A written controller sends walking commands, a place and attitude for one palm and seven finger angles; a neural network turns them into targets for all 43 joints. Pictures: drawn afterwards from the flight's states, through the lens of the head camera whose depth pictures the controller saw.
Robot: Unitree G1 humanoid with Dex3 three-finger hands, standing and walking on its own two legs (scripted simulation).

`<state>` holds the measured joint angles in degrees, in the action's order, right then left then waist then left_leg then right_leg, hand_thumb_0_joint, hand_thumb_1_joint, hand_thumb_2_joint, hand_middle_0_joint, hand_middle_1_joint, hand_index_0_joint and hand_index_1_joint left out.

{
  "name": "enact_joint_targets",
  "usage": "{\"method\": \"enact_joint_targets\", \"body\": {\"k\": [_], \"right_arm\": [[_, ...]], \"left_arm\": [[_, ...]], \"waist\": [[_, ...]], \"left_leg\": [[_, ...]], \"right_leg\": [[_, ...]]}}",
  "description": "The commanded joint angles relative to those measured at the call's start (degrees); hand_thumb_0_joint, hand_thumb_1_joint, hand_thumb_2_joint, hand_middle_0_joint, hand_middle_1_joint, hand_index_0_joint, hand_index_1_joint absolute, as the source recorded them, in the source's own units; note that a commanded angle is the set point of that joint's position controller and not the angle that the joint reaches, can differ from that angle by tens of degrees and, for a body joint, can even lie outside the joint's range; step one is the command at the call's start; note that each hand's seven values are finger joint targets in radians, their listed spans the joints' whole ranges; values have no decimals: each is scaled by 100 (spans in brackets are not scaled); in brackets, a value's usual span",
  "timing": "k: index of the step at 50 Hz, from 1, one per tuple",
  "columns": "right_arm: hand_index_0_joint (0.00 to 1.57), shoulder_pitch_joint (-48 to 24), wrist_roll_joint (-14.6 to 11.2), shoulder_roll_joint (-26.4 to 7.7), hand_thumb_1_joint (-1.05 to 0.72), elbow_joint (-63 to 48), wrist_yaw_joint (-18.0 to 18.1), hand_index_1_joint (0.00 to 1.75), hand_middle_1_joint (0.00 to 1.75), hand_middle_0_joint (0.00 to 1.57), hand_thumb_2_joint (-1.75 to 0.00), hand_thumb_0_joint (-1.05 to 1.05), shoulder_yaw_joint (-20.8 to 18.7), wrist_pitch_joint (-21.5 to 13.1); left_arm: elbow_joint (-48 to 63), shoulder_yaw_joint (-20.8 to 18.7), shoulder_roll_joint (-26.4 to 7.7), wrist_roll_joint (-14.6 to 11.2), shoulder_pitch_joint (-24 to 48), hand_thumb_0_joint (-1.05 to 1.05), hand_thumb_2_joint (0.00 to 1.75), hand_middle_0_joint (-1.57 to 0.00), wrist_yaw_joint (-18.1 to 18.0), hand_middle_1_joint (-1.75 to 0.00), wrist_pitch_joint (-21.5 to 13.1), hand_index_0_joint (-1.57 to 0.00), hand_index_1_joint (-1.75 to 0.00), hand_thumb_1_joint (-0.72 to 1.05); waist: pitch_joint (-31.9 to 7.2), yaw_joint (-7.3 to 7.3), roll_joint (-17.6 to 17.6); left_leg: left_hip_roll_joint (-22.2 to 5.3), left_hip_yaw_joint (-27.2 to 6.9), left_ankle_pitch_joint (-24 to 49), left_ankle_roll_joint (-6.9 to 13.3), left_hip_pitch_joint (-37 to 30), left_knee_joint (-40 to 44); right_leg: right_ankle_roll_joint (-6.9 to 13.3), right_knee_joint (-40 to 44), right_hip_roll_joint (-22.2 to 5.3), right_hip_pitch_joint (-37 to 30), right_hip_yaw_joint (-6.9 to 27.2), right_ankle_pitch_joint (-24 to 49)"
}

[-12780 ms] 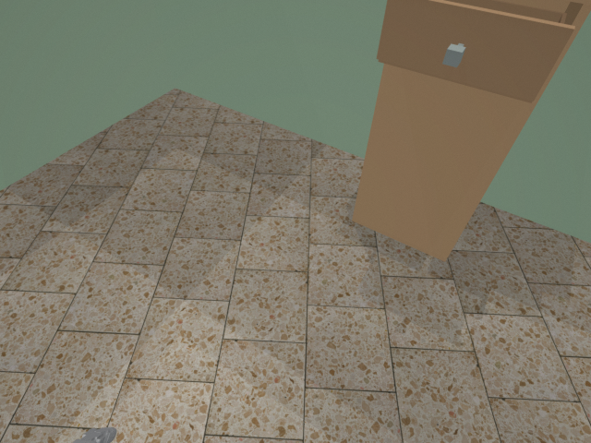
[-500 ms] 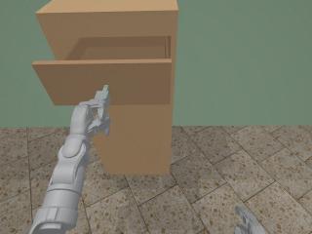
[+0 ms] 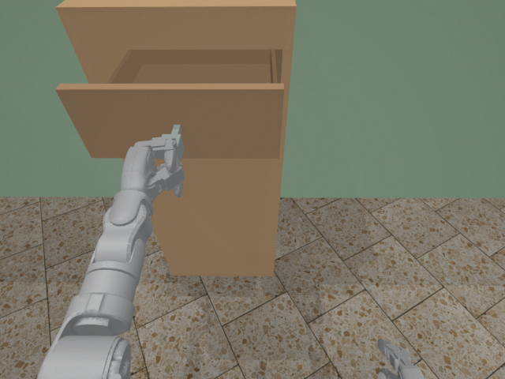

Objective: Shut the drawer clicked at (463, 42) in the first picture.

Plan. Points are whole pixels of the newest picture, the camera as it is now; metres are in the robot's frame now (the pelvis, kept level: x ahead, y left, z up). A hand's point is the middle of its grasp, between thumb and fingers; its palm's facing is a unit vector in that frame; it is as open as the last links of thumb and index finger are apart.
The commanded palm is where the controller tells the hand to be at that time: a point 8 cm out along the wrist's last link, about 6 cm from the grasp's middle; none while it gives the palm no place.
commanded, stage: push the drawer shut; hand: left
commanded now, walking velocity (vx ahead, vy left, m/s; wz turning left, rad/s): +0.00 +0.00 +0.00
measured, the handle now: (173, 140) +0.48 +0.17 +0.13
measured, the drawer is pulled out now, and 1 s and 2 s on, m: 0.15 0.01 0.00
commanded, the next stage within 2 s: pull the fist back off the drawer in 1.34 s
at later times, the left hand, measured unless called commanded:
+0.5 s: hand (188, 143) +0.47 +0.14 +0.13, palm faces +0.04 -1.00 +0.00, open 3.2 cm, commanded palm +0.45 +0.19 +0.13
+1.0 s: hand (194, 122) +0.53 +0.14 +0.13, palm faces +0.04 -1.00 +0.01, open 3.1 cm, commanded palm +0.51 +0.20 +0.13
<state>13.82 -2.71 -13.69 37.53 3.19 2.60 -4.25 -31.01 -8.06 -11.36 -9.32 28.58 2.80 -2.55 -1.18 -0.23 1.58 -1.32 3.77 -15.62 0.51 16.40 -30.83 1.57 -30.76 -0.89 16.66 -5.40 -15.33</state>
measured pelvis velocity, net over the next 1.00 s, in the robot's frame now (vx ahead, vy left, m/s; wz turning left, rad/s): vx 0.01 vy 0.01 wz -0.03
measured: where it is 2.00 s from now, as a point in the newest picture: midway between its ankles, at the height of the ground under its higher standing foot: outside the picture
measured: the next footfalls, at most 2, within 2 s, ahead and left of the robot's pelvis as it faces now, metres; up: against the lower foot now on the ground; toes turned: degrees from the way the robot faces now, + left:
none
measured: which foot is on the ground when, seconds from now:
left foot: down 0.00-1.00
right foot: down 0.00-1.00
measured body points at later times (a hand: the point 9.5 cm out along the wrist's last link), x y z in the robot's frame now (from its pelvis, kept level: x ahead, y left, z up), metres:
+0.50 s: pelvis -0.01 +0.00 -0.01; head +0.04 +0.00 +0.44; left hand +0.46 +0.20 +0.14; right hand +0.04 -0.25 -0.13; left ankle +0.01 +0.11 -0.73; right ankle +0.01 -0.10 -0.73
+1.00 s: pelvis +0.01 +0.01 -0.01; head +0.09 +0.00 +0.43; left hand +0.52 +0.20 +0.14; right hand +0.00 -0.26 -0.13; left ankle +0.01 +0.11 -0.73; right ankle +0.01 -0.10 -0.73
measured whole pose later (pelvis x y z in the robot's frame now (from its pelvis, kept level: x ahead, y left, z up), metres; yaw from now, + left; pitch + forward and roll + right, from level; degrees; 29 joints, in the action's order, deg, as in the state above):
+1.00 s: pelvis +0.01 +0.01 -0.01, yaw -2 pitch +13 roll -1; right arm 24.2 0.2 -15.4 39.8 0.5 1.0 -2.0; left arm -70.2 -20.3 -24.1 -3.8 59.3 5.4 -15.3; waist -3.2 -8.4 1.4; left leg -2.6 4.7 -18.6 1.0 31.7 -37.9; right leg 1.2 -35.7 0.1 31.6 -4.2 -16.6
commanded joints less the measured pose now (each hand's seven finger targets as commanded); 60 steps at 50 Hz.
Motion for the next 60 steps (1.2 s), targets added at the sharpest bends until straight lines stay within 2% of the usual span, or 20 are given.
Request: {"method": "enact_joint_targets", "body": {"k": [1,9,11,16,22,23,26,27,29,31,33,36,37,41,46,47,50,51,58,60], "right_arm": [[20,-207,13,-743,-90,-630,68,30,30,20,-90,0,-279,-263],[20,97,24,-765,-90,-459,37,30,30,20,-90,0,-308,-281],[20,240,45,-802,-90,-408,34,30,30,20,-90,0,-325,-290],[20,500,65,-868,-90,-291,14,30,30,20,-90,0,-338,-300],[20,860,122,-906,-90,-221,-53,30,30,20,-90,0,-388,-311],[20,908,125,-934,-90,-204,-52,30,30,20,-90,0,-396,-292],[20,1055,146,-961,-90,-168,-68,30,30,20,-90,0,-405,-251],[20,1098,156,-964,-90,-179,-81,30,30,20,-90,0,-418,-245],[20,1160,169,-974,-90,-149,-101,30,30,20,-90,0,-425,-226],[20,1294,189,-1018,-90,-105,-101,30,30,20,-90,0,-444,-173],[20,1347,197,-1013,-90,-104,-120,30,30,20,-90,0,-438,-151],[20,1500,248,-1063,-90,-80,-136,30,30,20,-90,0,-480,-110],[20,1523,249,-1040,-90,-98,-148,30,30,20,-90,0,-468,-93],[20,1640,279,-1061,-90,-72,-173,30,30,20,-90,0,-479,-33],[20,1747,286,-1107,-90,-104,-173,30,30,20,-90,0,-477,72],[20,1718,278,-1068,-90,-111,-184,30,30,20,-90,0,-458,77],[20,1800,302,-1077,-90,-129,-197,30,30,20,-90,0,-481,112],[20,1840,311,-1097,-90,-108,-188,30,30,20,-90,0,-483,137],[20,1960,339,-1112,-90,-88,-204,30,30,20,-90,0,-485,218],[20,2011,341,-1118,-90,-8,-205,30,30,20,-90,0,-479,216]], "left_arm": [[914,-217,-925,19,3178,0,90,-140,-62,-160,-531,-140,-160,90],[-20,-324,-1068,84,3974,0,90,-140,-32,-160,-888,-140,-160,90],[-356,-420,-1192,94,4193,0,90,-140,-30,-160,-1000,-140,-160,90],[-1173,-594,-1483,163,4773,0,90,-140,11,-160,-1248,-140,-160,90],[-1649,-701,-1591,195,5226,0,90,-140,128,-160,-1547,-140,-160,90],[-1824,-873,-1791,200,5153,0,90,-140,148,-160,-1562,-140,-160,90],[-2015,-809,-1814,270,5510,0,90,-140,191,-160,-1628,-140,-160,90],[-1984,-855,-1869,288,5539,0,90,-140,187,-160,-1663,-140,-160,90],[-2109,-836,-1839,292,5620,0,90,-140,185,-160,-1650,-140,-160,90],[-2277,-999,-2089,335,5673,0,90,-140,155,-160,-1664,-140,-160,90],[-2308,-817,-1902,357,5850,0,90,-140,181,-160,-1652,-140,-160,90],[-2298,-1118,-2272,416,5965,0,90,-140,139,-160,-1716,-140,-160,90],[-2348,-1036,-2181,422,5971,0,90,-140,147,-160,-1709,-140,-160,90],[-2518,-1090,-2215,454,6044,0,90,-140,175,-160,-1697,-140,-160,90],[-2670,-1415,-2704,495,6000,0,90,-140,230,-160,-1654,-140,-160,90],[-2588,-1218,-2523,510,6165,0,90,-140,253,-160,-1657,-140,-160,90],[-2612,-1324,-2626,528,6125,0,90,-140,267,-160,-1657,-140,-160,90],[-2700,-1397,-2698,526,6144,0,90,-140,258,-160,-1644,-140,-160,90],[-2742,-1427,-2868,618,6528,0,90,-140,263,-160,-1600,-140,-160,90],[-2917,-1230,-2685,621,6854,0,90,-140,256,-160,-1566,-140,-160,90]], "waist": [[-1463,-253,-338],[-1648,-317,-143],[-1655,-370,-380],[-1553,-487,-359],[-2027,-591,-238],[-2031,-548,-227],[-1927,-695,-234],[-2024,-652,-29],[-2057,-719,52],[-2106,-751,-243],[-2090,-836,11],[-2479,-797,-17],[-2522,-824,16],[-2415,-865,91],[-2479,-859,-52],[-2434,-922,176],[-2619,-892,167],[-2559,-936,22],[-2721,-1040,319],[-2415,-1226,153]], "left_leg": [[135,-349,833,123,-547,289],[151,-369,734,120,-413,239],[135,-409,706,132,-338,224],[145,-395,331,149,-53,178],[135,-402,625,149,-80,1],[136,-375,614,150,21,-35],[132,-393,516,160,131,-53],[124,-409,602,141,61,-63],[117,-386,634,149,40,-146],[111,-406,661,172,179,-172],[96,-404,652,153,136,-192],[90,-415,950,162,41,-303],[87,-423,1003,157,36,-307],[81,-397,1204,162,66,-386],[86,-337,1288,190,313,-451],[87,-336,1333,180,241,-452],[73,-363,1521,168,159,-524],[64,-364,1567,187,195,-546],[50,-385,1770,169,139,-657],[29,-444,1510,175,228,-648]], "right_leg": [[-47,452,147,-165,366,1092],[-14,369,157,-72,388,1011],[-26,347,185,-13,367,960],[-48,345,186,229,422,611],[-55,142,218,302,426,973],[-56,134,216,277,461,998],[-71,116,228,444,442,902],[-56,70,231,490,429,936],[-67,69,240,616,446,960],[-85,53,259,534,455,999],[-86,28,252,729,437,963],[-84,-62,271,618,442,1194],[-91,-81,275,635,436,1249],[-80,-110,300,733,416,1429],[-102,-140,299,518,456,1685],[-107,-147,292,632,449,1704],[-103,-193,312,636,438,1817],[-105,-192,319,634,428,1875],[-125,-243,315,795,435,1995],[-149,-173,329,1063,412,1689]]}}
